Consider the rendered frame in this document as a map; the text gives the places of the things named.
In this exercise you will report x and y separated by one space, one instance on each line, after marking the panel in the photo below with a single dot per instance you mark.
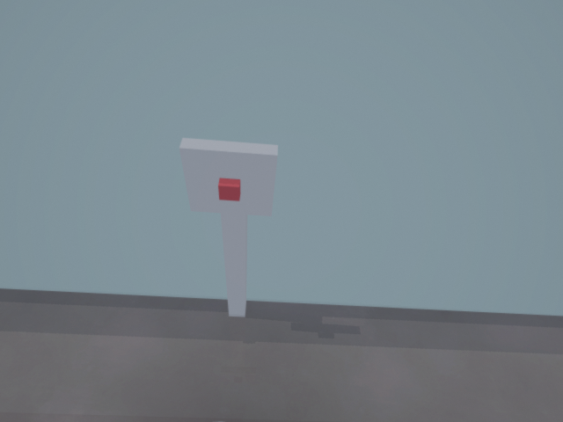
204 162

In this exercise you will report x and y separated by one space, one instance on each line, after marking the button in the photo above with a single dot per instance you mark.
229 189

